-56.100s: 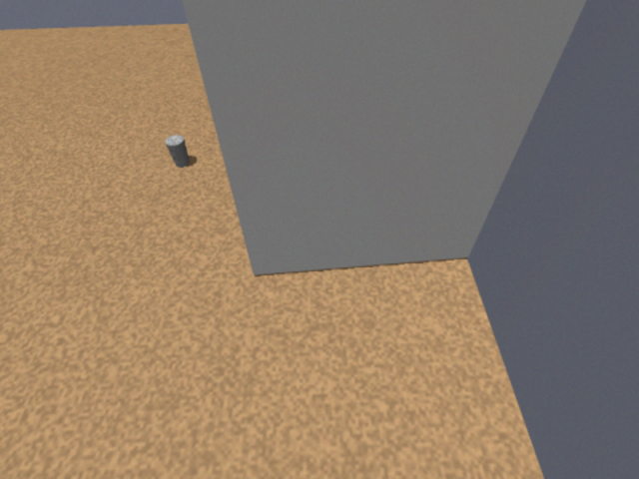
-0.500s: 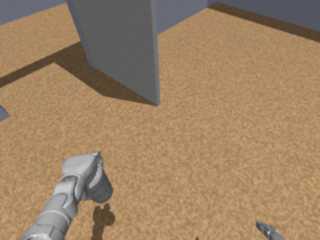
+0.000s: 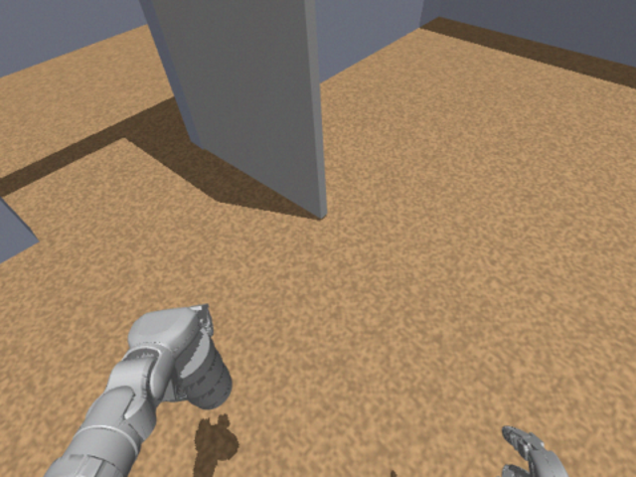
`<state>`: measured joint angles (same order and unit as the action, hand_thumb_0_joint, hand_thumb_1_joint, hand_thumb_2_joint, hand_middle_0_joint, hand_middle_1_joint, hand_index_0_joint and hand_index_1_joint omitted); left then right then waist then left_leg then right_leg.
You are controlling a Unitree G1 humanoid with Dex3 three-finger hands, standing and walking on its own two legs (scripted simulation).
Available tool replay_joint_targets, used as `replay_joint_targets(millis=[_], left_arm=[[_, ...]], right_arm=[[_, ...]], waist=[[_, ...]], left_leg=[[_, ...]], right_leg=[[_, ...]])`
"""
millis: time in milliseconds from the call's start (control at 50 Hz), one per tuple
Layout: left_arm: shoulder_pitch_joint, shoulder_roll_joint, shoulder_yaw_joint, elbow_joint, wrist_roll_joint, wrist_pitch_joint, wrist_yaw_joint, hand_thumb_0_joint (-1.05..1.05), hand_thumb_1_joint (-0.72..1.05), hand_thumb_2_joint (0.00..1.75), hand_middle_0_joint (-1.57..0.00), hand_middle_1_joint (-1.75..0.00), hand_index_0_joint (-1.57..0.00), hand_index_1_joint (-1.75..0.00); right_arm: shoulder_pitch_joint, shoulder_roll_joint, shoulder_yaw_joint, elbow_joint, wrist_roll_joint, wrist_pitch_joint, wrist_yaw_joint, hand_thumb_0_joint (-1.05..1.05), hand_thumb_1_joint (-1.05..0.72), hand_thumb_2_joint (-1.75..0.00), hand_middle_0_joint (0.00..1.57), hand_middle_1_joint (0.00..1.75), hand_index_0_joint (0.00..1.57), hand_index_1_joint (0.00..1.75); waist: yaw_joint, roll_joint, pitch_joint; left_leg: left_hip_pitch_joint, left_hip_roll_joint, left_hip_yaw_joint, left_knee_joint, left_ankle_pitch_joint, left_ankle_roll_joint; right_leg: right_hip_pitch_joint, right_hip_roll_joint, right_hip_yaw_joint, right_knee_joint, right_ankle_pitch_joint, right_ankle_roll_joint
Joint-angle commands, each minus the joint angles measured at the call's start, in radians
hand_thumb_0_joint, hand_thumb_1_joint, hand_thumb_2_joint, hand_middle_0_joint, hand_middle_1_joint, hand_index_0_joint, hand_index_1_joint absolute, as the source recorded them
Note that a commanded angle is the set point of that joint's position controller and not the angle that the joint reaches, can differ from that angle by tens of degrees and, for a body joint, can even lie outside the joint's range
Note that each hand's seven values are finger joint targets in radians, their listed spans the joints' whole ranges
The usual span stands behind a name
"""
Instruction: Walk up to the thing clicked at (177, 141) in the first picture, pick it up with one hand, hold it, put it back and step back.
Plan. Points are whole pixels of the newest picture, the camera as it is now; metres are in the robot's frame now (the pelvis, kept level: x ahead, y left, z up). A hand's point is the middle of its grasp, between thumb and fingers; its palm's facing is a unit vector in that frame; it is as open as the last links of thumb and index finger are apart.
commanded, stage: hold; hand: left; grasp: from above
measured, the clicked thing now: (197, 371) +0.30 +0.21 -0.11
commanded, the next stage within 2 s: crouch in 1.02 s
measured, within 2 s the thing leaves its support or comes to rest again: neither
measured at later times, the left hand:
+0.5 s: hand (172, 359) +0.29 +0.22 -0.03, palm faces -0.45 -0.07 -0.89, open 11.3 cm
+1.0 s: hand (172, 355) +0.29 +0.22 -0.03, palm faces -0.46 -0.07 -0.89, open 11.3 cm
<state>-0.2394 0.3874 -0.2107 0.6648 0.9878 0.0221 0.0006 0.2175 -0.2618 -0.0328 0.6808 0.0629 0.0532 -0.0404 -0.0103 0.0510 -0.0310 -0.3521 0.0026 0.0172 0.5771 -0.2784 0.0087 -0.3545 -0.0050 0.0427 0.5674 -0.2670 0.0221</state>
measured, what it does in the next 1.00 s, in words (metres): stands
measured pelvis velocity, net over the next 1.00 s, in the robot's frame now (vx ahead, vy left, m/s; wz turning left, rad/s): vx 0.01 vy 0.00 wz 0.00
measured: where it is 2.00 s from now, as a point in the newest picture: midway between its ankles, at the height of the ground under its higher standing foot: outside the picture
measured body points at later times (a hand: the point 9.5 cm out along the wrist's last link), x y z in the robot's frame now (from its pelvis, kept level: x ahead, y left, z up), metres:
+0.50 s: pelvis +0.00 +0.00 +0.01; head +0.01 -0.02 +0.46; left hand +0.31 +0.22 +0.02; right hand +0.15 -0.26 -0.11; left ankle +0.01 +0.11 -0.73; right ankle +0.02 -0.14 -0.73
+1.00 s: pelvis +0.01 +0.00 +0.01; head +0.02 -0.03 +0.46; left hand +0.31 +0.22 +0.02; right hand +0.16 -0.26 -0.11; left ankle +0.01 +0.11 -0.73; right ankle +0.02 -0.14 -0.73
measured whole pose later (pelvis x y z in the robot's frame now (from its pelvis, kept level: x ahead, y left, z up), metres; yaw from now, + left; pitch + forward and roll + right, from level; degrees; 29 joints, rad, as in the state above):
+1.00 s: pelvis +0.01 +0.00 +0.01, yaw +0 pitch +1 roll +0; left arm -0.23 0.40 -0.21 0.60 0.98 0.00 -0.06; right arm 0.18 -0.26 -0.03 0.67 0.07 0.08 -0.06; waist 0.01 0.05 0.00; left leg -0.25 0.00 0.01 0.47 -0.24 0.01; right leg -0.25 -0.01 0.04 0.47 -0.24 0.02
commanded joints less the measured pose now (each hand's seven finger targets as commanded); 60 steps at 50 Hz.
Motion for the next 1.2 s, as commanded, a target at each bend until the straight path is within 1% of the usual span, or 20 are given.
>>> replay_joint_targets(millis=[0,140,180,300,320,380,400,460,540,580,620,680,760,880,920,1000,1040,1080,1100,1180], left_arm=[[-0.351,0.228,0.117,-0.226,0.002,-0.010,0.044,0.00,0.47,1.22,-0.83,-1.15,-0.85,-1.13],[-0.347,0.238,0.129,-0.247,-0.003,-0.011,0.038,0.00,0.46,1.23,-0.82,-1.16,-0.84,-1.14],[-0.345,0.219,0.109,-0.259,-0.006,-0.012,0.032,0.00,0.44,1.23,-0.82,-1.14,-0.83,-1.13],[-0.336,0.241,0.131,-0.264,-0.005,-0.009,0.022,0.00,0.40,1.22,-0.78,-1.15,-0.80,-1.14],[-0.344,0.222,0.113,-0.284,-0.006,-0.008,0.019,0.00,0.40,1.21,-0.79,-1.13,-0.80,-1.12],[-0.325,0.244,0.133,-0.267,-0.005,-0.008,0.014,0.00,0.40,1.21,-0.79,-1.13,-0.80,-1.12],[-0.329,0.222,0.112,-0.296,-0.006,-0.009,0.009,0.00,0.37,1.22,-0.77,-1.13,-0.78,-1.13],[-0.336,0.252,0.137,-0.300,-0.009,-0.010,0.001,0.00,0.38,1.23,-0.79,-1.13,-0.79,-1.13],[-0.326,0.211,0.101,-0.328,-0.008,-0.005,-0.012,0.00,0.39,1.22,-0.78,-1.14,-0.79,-1.13],[-0.342,0.251,0.134,-0.337,-0.014,-0.007,-0.015,0.00,0.40,1.22,-0.78,-1.14,-0.79,-1.13],[-0.286,0.218,0.113,-0.312,-0.016,-0.006,-0.023,0.00,0.38,1.22,-0.78,-1.13,-0.78,-1.13],[-0.305,0.247,0.136,-0.293,-0.008,-0.010,-0.022,0.00,0.37,1.23,-0.78,-1.12,-0.78,-1.12],[-0.345,0.235,0.119,-0.334,-0.014,-0.020,-0.027,0.00,0.41,1.24,-0.80,-1.13,-0.81,-1.12],[-0.353,0.243,0.130,-0.285,-0.004,-0.025,-0.009,0.00,0.40,1.27,-0.81,-1.14,-0.81,-1.14],[-0.367,0.275,0.159,-0.290,0.001,-0.028,-0.002,0.00,0.40,1.27,-0.80,-1.14,-0.80,-1.14],[-0.378,0.228,0.116,-0.283,0.000,-0.023,-0.003,0.00,0.42,1.26,-0.81,-1.16,-0.82,-1.15],[-0.317,0.240,0.141,-0.266,-0.010,-0.022,-0.005,0.00,0.43,1.26,-0.82,-1.15,-0.83,-1.15],[-0.330,0.226,0.113,-0.303,-0.009,-0.028,-0.015,0.00,0.44,1.27,-0.83,-1.15,-0.84,-1.15],[-0.323,0.239,0.123,-0.272,-0.004,-0.024,-0.018,0.00,0.50,1.19,-0.85,-1.18,-0.88,-1.15],[-0.294,0.233,0.129,-0.256,-0.005,-0.034,-0.012,0.00,0.30,1.23,-0.70,-1.14,-0.71,-1.14]], right_arm=[[-0.076,-0.134,-0.044,-0.130,-0.004,-0.045,-0.015,0.00,-0.91,-0.90,0.20,0.30,0.20,0.30],[-0.091,-0.127,-0.040,-0.137,-0.001,-0.045,-0.019,0.00,-0.91,-0.90,0.20,0.30,0.20,0.30],[-0.087,-0.127,-0.038,-0.137,-0.001,-0.043,-0.019,0.00,-0.91,-0.90,0.20,0.30,0.20,0.30],[-0.102,-0.129,-0.037,-0.138,0.002,-0.040,-0.022,0.00,-0.91,-0.90,0.20,0.30,0.20,0.30],[-0.106,-0.124,-0.035,-0.144,0.003,-0.041,-0.021,0.00,-0.91,-0.91,0.20,0.30,0.20,0.30],[-0.113,-0.127,-0.036,-0.142,0.003,-0.040,-0.023,0.00,-0.91,-0.91,0.20,0.30,0.20,0.30],[-0.108,-0.124,-0.035,-0.148,0.003,-0.042,-0.022,0.00,-0.91,-0.91,0.20,0.30,0.20,0.30],[-0.109,-0.126,-0.035,-0.146,0.005,-0.039,-0.024,0.00,-0.91,-0.91,0.20,0.30,0.20,0.30],[-0.116,-0.120,-0.034,-0.153,0.007,-0.036,-0.024,0.00,-0.91,-0.90,0.20,0.30,0.20,0.30],[-0.112,-0.126,-0.036,-0.148,0.008,-0.035,-0.026,0.00,-0.91,-0.90,0.20,0.30,0.20,0.30],[-0.111,-0.125,-0.036,-0.153,0.007,-0.032,-0.025,0.00,-0.91,-0.90,0.20,0.30,0.20,0.30],[-0.118,-0.123,-0.032,-0.155,0.007,-0.029,-0.026,0.00,-0.91,-0.91,0.20,0.30,0.20,0.30],[-0.125,-0.118,-0.031,-0.158,0.006,-0.028,-0.026,0.00,-0.91,-0.91,0.20,0.30,0.20,0.30],[-0.108,-0.125,-0.033,-0.144,0.003,-0.022,-0.026,0.00,-0.91,-0.91,0.20,0.30,0.20,0.30],[-0.107,-0.125,-0.036,-0.142,0.004,-0.020,-0.027,0.00,-0.91,-0.91,0.20,0.30,0.20,0.30],[-0.109,-0.122,-0.039,-0.138,0.002,-0.021,-0.026,0.00,-0.91,-0.91,0.20,0.30,0.20,0.30],[-0.106,-0.124,-0.041,-0.141,0.002,-0.020,-0.025,0.00,-0.91,-0.90,0.20,0.30,0.20,0.30],[-0.116,-0.122,-0.041,-0.155,0.003,-0.019,-0.024,0.00,-0.91,-0.91,0.20,0.30,0.20,0.30],[-0.117,-0.123,-0.041,-0.151,0.005,-0.016,-0.026,0.00,-0.93,-0.92,0.20,0.30,0.20,0.30],[-0.102,-0.123,-0.039,-0.150,0.005,-0.011,-0.028,0.00,-0.90,-0.90,0.20,0.30,0.20,0.30]], waist=[[-0.004,-0.018,-0.252],[0.008,-0.020,-0.249],[0.003,-0.030,-0.251],[0.008,-0.015,-0.234],[0.008,-0.008,-0.234],[0.018,-0.014,-0.223],[0.008,-0.021,-0.239],[0.020,-0.013,-0.247],[0.009,-0.026,-0.252],[0.020,-0.009,-0.254],[0.014,-0.019,-0.235],[0.022,-0.032,-0.209],[0.015,-0.020,-0.231],[0.006,-0.021,-0.230],[0.020,-0.018,-0.255],[0.014,-0.024,-0.260],[0.026,-0.026,-0.244],[0.022,-0.012,-0.247],[0.017,-0.020,-0.231],[0.020,-0.040,-0.220]], left_leg=[[0.154,-0.017,0.001,-0.087,0.192,0.007],[0.161,-0.022,0.007,-0.103,0.191,0.009],[0.166,-0.021,0.007,-0.104,0.206,0.011],[0.186,-0.018,0.004,-0.125,0.185,0.007],[0.191,-0.017,0.004,-0.132,0.190,0.005],[0.190,-0.015,-0.003,-0.137,0.192,0.004],[0.202,-0.015,0.000,-0.134,0.206,0.005],[0.209,-0.016,0.002,-0.133,0.241,0.005],[0.227,-0.022,0.009,-0.134,0.255,0.010],[0.233,-0.017,0.005,-0.141,0.267,0.005],[0.231,-0.012,0.002,-0.147,0.277,0.003],[0.220,-0.019,0.003,-0.151,0.255,0.008],[0.234,-0.025,0.008,-0.151,0.234,0.012],[0.240,-0.020,0.005,-0.148,0.281,0.006],[0.242,-0.024,0.007,-0.145,0.288,0.009],[0.254,-0.022,0.006,-0.143,0.306,0.007],[0.237,-0.023,0.006,-0.146,0.292,0.007],[0.240,-0.021,0.006,-0.152,0.285,0.005],[0.236,-0.023,0.009,-0.153,0.283,0.008],[0.232,-0.021,0.006,-0.152,0.292,0.009]], right_leg=[[0.074,0.038,-0.027,-0.090,0.157,-0.033],[0.097,0.034,-0.023,-0.113,0.155,-0.031],[0.109,0.033,-0.024,-0.111,0.172,-0.030],[0.106,0.035,-0.027,-0.127,0.144,-0.032],[0.104,0.036,-0.028,-0.124,0.149,-0.035],[0.113,0.037,-0.031,-0.131,0.146,-0.034],[0.122,0.037,-0.029,-0.130,0.162,-0.035],[0.136,0.036,-0.030,-0.131,0.190,-0.035],[0.140,0.031,-0.025,-0.139,0.217,-0.031],[0.148,0.036,-0.030,-0.136,0.218,-0.036],[0.142,0.038,-0.034,-0.135,0.221,-0.039],[0.144,0.034,-0.032,-0.151,0.204,-0.036],[0.145,0.027,-0.024,-0.158,0.193,-0.030],[0.150,0.032,-0.031,-0.147,0.233,-0.036],[0.164,0.029,-0.031,-0.150,0.242,-0.033],[0.166,0.030,-0.033,-0.145,0.260,-0.032],[0.170,0.029,-0.035,-0.154,0.242,-0.032],[0.166,0.030,-0.035,-0.154,0.235,-0.036],[0.163,0.029,-0.033,-0.159,0.237,-0.035],[0.162,0.031,-0.037,-0.155,0.242,-0.035]])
